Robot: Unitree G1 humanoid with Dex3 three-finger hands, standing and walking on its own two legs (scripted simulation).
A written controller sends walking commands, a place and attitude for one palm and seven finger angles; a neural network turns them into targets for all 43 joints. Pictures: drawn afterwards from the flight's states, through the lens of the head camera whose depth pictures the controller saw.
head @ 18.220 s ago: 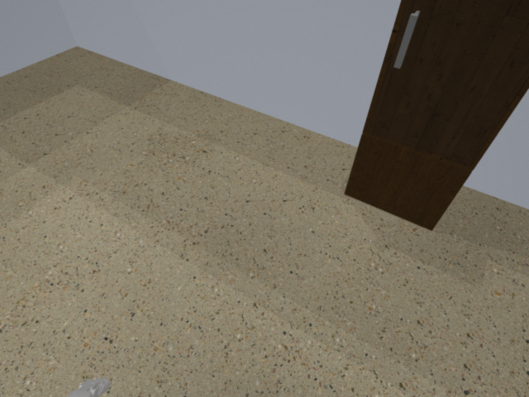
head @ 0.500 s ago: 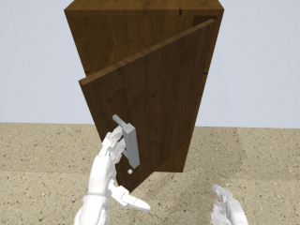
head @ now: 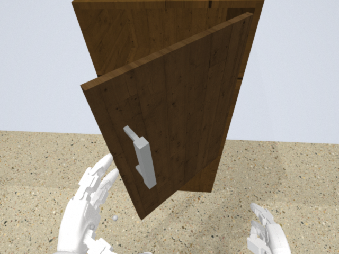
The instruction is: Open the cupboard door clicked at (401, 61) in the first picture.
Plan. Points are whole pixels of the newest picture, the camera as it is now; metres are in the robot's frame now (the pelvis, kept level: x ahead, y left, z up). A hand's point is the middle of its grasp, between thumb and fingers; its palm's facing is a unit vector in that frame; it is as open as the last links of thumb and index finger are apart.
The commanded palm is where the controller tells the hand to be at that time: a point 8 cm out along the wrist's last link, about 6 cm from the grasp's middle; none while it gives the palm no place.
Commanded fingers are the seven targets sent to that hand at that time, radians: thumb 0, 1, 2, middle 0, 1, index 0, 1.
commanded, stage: slide the hand sideways off the handle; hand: left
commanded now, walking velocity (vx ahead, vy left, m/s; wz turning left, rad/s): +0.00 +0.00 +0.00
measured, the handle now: (140, 159) +0.30 +0.09 +0.10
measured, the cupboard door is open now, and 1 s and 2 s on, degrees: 44 44 44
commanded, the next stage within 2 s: draw the hand back to the body in 0.16 s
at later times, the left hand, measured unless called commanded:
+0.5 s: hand (85, 222) +0.16 +0.16 +0.12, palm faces -0.02 -1.00 -0.06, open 16.3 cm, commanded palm +0.13 +0.21 +0.13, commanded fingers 0.00 -0.50 0.30 -0.15 -0.30 -0.15 -0.30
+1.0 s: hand (36, 203) +0.18 +0.23 +0.15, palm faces +0.24 -0.92 -0.31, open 14.5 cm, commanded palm +0.13 +0.28 +0.18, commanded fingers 0.00 0.13 0.57 -0.17 -0.30 -0.17 -0.30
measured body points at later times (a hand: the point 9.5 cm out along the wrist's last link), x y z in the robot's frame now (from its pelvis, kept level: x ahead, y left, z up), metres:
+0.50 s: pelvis -0.01 +0.01 +0.00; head -0.01 +0.00 +0.45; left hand +0.15 +0.21 +0.12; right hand +0.18 -0.20 -0.06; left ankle +0.02 +0.12 -0.69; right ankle -0.02 -0.09 -0.69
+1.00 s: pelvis +0.00 +0.03 +0.03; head -0.01 +0.02 +0.48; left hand +0.16 +0.28 +0.17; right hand +0.19 -0.18 -0.03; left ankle +0.02 +0.12 -0.69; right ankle -0.02 -0.09 -0.69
